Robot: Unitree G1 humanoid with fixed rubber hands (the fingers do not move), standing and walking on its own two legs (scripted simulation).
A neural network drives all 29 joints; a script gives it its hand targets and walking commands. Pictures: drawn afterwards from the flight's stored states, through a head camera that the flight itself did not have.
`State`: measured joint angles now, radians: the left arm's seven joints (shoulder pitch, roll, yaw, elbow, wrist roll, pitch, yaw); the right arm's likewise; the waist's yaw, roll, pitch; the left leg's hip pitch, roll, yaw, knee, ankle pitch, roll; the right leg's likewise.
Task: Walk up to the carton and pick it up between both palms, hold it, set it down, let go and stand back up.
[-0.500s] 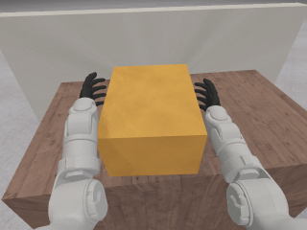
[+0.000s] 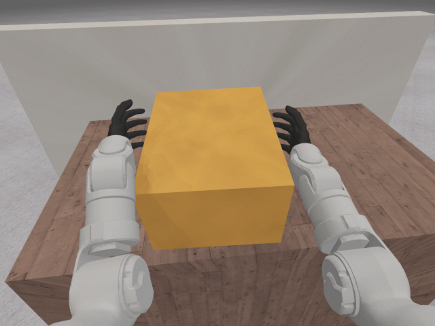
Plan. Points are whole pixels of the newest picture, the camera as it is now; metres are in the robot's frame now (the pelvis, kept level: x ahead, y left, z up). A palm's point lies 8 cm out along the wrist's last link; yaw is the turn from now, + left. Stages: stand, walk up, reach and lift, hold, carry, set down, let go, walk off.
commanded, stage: reach and lift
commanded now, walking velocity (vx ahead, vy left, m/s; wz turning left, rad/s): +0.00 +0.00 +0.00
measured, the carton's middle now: (212, 159) +0.41 +0.01 +0.14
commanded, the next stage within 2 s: hold in 0.20 s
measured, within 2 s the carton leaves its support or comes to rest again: neither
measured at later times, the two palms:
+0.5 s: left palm (115, 139) +0.38 +0.18 +0.23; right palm (296, 138) +0.38 -0.15 +0.21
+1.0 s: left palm (111, 136) +0.37 +0.18 +0.24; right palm (297, 133) +0.38 -0.15 +0.22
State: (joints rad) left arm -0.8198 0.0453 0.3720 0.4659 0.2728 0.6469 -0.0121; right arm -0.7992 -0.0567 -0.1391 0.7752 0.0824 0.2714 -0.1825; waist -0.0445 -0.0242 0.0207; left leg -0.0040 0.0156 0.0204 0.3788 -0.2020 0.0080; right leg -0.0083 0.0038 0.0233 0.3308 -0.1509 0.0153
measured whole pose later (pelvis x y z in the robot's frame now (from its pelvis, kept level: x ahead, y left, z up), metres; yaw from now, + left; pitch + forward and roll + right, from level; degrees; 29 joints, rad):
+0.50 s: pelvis +0.00 +0.00 +0.00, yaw +0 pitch -10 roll -1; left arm -0.82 0.05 0.37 0.41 0.27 0.70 -0.02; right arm -0.84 -0.06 -0.14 0.77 0.09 0.33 -0.17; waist -0.04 -0.02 0.01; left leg -0.01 0.02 0.01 0.38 -0.20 0.01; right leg -0.01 0.00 0.02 0.33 -0.15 0.01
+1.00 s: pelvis +0.00 +0.00 +0.00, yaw +0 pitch -10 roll -1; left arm -0.82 0.06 0.36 0.38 0.27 0.75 -0.02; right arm -0.86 -0.07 -0.14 0.73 0.11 0.40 -0.18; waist -0.04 -0.02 0.00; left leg 0.00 0.02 0.01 0.38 -0.20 0.01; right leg -0.01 0.00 0.02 0.33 -0.15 0.01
